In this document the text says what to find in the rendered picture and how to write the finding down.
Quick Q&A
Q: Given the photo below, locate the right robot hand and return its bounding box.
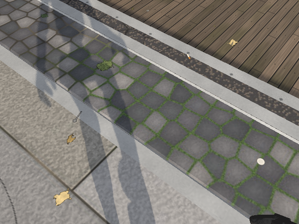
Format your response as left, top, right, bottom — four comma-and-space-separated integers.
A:
249, 213, 297, 224

